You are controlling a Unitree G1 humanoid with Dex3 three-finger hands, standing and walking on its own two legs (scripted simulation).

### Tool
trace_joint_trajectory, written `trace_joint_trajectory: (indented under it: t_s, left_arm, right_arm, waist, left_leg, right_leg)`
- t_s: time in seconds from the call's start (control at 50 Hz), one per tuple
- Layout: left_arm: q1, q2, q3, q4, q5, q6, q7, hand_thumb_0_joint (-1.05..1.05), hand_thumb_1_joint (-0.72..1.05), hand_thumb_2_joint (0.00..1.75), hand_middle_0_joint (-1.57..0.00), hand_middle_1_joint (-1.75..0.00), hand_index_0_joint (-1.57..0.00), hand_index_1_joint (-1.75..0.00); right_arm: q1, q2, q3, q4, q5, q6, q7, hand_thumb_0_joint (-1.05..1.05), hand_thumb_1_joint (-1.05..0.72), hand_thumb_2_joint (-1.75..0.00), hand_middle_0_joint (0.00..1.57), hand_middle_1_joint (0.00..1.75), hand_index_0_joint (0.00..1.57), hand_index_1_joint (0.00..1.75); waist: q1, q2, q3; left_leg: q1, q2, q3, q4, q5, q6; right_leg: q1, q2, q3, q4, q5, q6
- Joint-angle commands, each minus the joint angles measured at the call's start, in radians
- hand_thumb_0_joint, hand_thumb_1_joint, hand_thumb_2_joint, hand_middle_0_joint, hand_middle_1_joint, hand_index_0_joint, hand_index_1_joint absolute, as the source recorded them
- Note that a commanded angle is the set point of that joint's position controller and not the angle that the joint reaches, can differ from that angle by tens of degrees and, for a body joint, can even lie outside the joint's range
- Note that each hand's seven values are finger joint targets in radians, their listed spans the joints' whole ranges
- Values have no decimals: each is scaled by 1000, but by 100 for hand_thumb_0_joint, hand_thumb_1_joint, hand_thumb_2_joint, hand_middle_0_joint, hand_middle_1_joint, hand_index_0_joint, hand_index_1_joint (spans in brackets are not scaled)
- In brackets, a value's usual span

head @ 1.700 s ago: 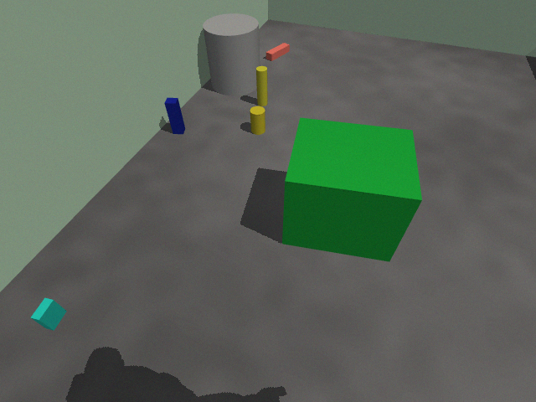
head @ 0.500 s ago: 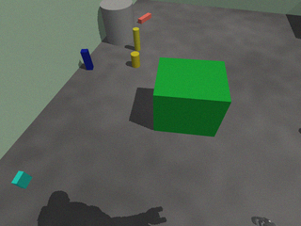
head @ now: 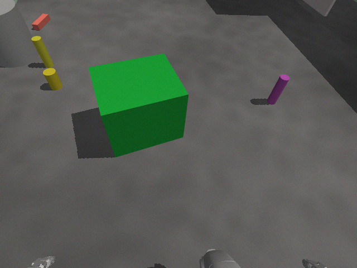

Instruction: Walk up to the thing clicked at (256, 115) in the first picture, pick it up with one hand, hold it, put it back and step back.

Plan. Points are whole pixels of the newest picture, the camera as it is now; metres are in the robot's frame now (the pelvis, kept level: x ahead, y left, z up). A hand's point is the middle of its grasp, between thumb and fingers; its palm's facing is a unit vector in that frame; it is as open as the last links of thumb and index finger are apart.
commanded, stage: walk up
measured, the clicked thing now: (53, 79) +1.48 +0.88 -0.70
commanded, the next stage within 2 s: stand in 1.96 s
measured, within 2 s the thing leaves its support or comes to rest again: neither
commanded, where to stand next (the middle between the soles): +0.07 -0.05 m, yaw -32 degrees
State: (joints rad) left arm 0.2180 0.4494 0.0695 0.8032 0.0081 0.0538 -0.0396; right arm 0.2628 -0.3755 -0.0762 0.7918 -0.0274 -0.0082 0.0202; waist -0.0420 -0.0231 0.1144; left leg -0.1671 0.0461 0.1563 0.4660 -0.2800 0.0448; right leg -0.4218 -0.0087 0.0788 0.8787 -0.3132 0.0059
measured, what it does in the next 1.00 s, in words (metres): steps on the spot, turning right: right foot, then left foot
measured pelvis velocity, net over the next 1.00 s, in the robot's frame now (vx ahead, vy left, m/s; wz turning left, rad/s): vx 0.02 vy -0.05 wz -0.47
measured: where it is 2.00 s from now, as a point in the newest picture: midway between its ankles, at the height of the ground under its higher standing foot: outside the picture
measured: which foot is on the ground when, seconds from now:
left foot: down 0.00-0.20, up 0.22-0.56, down 0.58-0.94, up 0.96-1.00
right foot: up 0.00-0.14, down 0.16-0.60, up 0.62-0.90, down 0.92-1.00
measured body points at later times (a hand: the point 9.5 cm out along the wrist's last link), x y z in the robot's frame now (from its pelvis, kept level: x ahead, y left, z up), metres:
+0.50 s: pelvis +0.03 -0.04 -0.01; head +0.06 -0.05 +0.43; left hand +0.22 +0.23 -0.11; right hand +0.02 -0.36 -0.13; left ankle +0.13 +0.09 -0.71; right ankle +0.01 -0.13 -0.74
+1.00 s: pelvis +0.02 -0.05 -0.04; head +0.03 -0.08 +0.41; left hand +0.21 +0.23 -0.13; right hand -0.03 -0.38 -0.15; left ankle +0.12 +0.06 -0.73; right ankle -0.02 -0.17 -0.74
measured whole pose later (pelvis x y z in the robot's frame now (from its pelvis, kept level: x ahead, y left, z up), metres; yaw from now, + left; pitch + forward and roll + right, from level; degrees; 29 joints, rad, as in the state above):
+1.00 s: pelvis +0.02 -0.05 -0.04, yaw -27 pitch -4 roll -2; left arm 0.33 0.40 0.05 0.84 0.03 -0.02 0.01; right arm 0.21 -0.43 -0.06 0.75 -0.02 0.06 0.01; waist 0.00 0.09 0.12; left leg -0.42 0.12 0.02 0.91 -0.47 0.02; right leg -0.31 0.04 0.00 0.76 -0.39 -0.01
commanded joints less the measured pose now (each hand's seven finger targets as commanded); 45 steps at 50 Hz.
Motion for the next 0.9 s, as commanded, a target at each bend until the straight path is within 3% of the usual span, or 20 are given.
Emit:
trace_joint_trajectory:
  t_s: [0.0, 0.08, 0.12, 0.14, 0.16, 0.18, 0.2, 0.28, 0.44, 0.48, 0.52, 0.54, 0.56, 0.58, 0.6, 0.62, 0.66, 0.72, 0.8, 0.88]
  left_arm:
    - [-52, 114, 32, -127, 10, -33, 2, 0, 90, 90, -20, -30, -20, -30]
    - [-23, 102, 36, -121, 17, -49, 1, 0, 90, 90, -20, -30, -20, -30]
    - [42, 106, 46, -101, 24, -59, 8, 0, 90, 90, -20, -30, -20, -30]
    - [133, 157, 70, -71, 26, -70, 17, 0, 90, 90, -20, -30, -20, -30]
    - [168, 239, 95, -73, 32, -84, 30, 0, 90, 90, -20, -30, -20, -30]
    - [115, 247, 93, -113, 33, -88, 38, 0, 90, 90, -20, -30, -20, -30]
    - [99, 262, 99, -119, 17, -76, 37, 0, 90, 90, -20, -30, -20, -30]
    - [37, 162, 67, -130, -3, -69, 49, 0, 90, 90, -20, -30, -20, -30]
    - [49, 176, 69, -185, 22, -54, 41, 0, 90, 90, -20, -30, -20, -30]
    - [24, 178, 66, -195, 18, -48, 43, 0, 90, 90, -20, -30, -20, -30]
    - [-2, 159, 56, -202, -2, -44, 47, 0, 90, 90, -20, -30, -20, -30]
    - [20, 112, 41, -206, -12, -43, 48, 0, 90, 90, -20, -30, -20, -30]
    - [55, 70, 28, -204, -21, -43, 49, 0, 90, 90, -20, -30, -20, -30]
    - [129, 93, 29, -166, -9, -34, 59, 0, 90, 90, -20, -30, -20, -30]
    - [160, 144, 36, -140, -1, -29, 70, 0, 90, 90, -20, -30, -20, -30]
    - [137, 171, 42, -127, 5, -34, 69, 0, 90, 90, -20, -30, -20, -30]
    - [96, 174, 64, -108, 3, -37, 55, 0, 90, 90, -20, -30, -20, -30]
    - [130, 144, 51, -93, -10, -38, 33, 0, 90, 90, -20, -30, -20, -30]
    - [113, 135, 42, -81, -6, -63, 32, 0, 90, 90, -20, -30, -20, -30]
    - [233, 140, 51, -2, 9, -90, 59, 0, 90, 90, -20, -30, -20, -30]
  right_arm:
    - [37, -288, -91, -103, -1, -22, -6, 0, -90, -90, 20, 30, 20, 30]
    - [37, -293, -90, -115, 3, -11, -2, 0, -90, -90, 20, 30, 20, 30]
    - [10, -284, -83, -129, 16, -3, 2, 0, -90, -90, 20, 30, 20, 30]
    - [1, -239, -67, -139, 25, -2, 4, 0, -90, -90, 20, 30, 20, 30]
    - [33, -171, -39, -156, 31, -4, 5, 0, -90, -90, 20, 30, 20, 30]
    - [15, -154, -23, -160, 32, 1, 5, 0, -90, -90, 20, 30, 20, 30]
    - [11, -230, -42, -150, 21, 6, -8, 0, -90, -90, 20, 30, 20, 30]
    - [36, -226, -36, -80, 24, 2, -6, 0, -90, -90, 20, 30, 20, 30]
    - [19, -206, -37, -78, 15, -12, -40, 0, -90, -90, 20, 30, 20, 30]
    - [46, -193, -41, -74, 17, -20, -47, 0, -90, -90, 20, 30, 20, 30]
    - [111, -178, -43, -56, 9, -31, -51, 0, -90, -90, 20, 30, 20, 30]
    - [106, -215, -53, -60, -6, -37, -52, 0, -90, -90, 20, 30, 20, 30]
    - [82, -293, -73, -80, -16, -40, -55, 0, -90, -90, 20, 30, 20, 30]
    - [23, -302, -73, -106, -6, -38, -55, 0, -90, -90, 20, 30, 20, 30]
    - [-7, -340, -81, -110, 9, -36, -48, 0, -90, -90, 20, 30, 20, 30]
    - [-27, -314, -78, -118, 12, -36, -44, 0, -90, -90, 20, 30, 20, 30]
    - [-37, -257, -55, -128, 3, -36, -47, 0, -90, -90, 20, 30, 20, 30]
    - [-35, -270, -53, -122, 0, -33, -37, 0, -90, -90, 20, 30, 20, 30]
    - [-24, -281, -53, -144, -12, -11, -17, 0, -90, -90, 20, 30, 20, 30]
    - [-95, -265, -50, -162, -2, 28, -5, 0, -90, -90, 20, 30, 20, 30]
  waist:
    - [-40, 193, -80]
    - [-30, 178, -129]
    - [22, 129, -168]
    - [79, 16, -223]
    - [93, -220, -244]
    - [92, -251, -187]
    - [108, -208, -169]
    - [46, -136, -77]
    - [65, -126, -69]
    - [37, -124, -95]
    - [-9, -74, -129]
    - [-5, 24, -148]
    - [-2, 222, -179]
    - [49, 197, -175]
    - [38, 221, -188]
    - [40, 191, -129]
    - [34, 169, -70]
    - [28, 216, -81]
    - [1, 261, -124]
    - [69, 201, -153]
  left_leg:
    - [122, 278, -213, -135, 299, 68]
    - [101, 262, -128, -13, 377, 82]
    - [63, 248, -84, 119, 367, 90]
    - [-39, 192, -35, 314, 319, 45]
    - [-287, 66, -6, 510, -8, -7]
    - [-535, -38, -48, 579, -283, -53]
    - [-459, 19, -148, 633, -352, -60]
    - [-411, 21, -157, 577, -162, -62]
    - [-213, -18, -145, 376, -86, -47]
    - [-128, -32, -158, 278, -68, -28]
    - [8, -54, -137, 74, 118, -14]
    - [73, 10, -230, -13, 153, 4]
    - [153, 233, -484, -74, 230, 72]
    - [105, 363, -600, -103, 219, 153]
    - [45, 446, -657, -108, 165, 253]
    - [-20, 420, -636, -122, 149, 261]
    - [-73, 287, -416, -98, 216, 176]
    - [-35, 199, -269, -65, 134, 143]
    - [-14, 206, -223, -23, 48, 172]
    - [-169, 213, -198, 175, 62, 146]
  right_leg:
    - [-74, -20, -81, -96, -59, -4]
    - [73, 16, -133, -264, -53, -28]
    - [213, 22, -129, -435, 13, -58]
    - [404, 1, -49, -526, 49, -95]
    - [560, -168, 256, -562, 104, -154]
    - [625, -300, 483, -547, 219, -255]
    - [496, -348, 512, -521, 236, -335]
    - [363, -137, 206, -520, 307, -196]
    - [126, -114, 218, -403, 505, -221]
    - [89, -119, 243, -329, 519, -212]
    - [46, -90, 223, -236, 447, -164]
    - [-2, -27, 204, -157, 320, -111]
    - [-123, 100, 110, 26, 33, -46]
    - [-121, 141, 52, 186, -254, -25]
    - [-90, 90, 60, 295, -306, -20]
    - [-81, 63, 69, 342, -279, -12]
    - [-92, 53, 77, 336, -211, -15]
    - [-84, 46, 23, 210, -133, -9]
    - [-11, 15, -78, -22, -154, 15]
    - [232, 53, -138, -310, 12, -8]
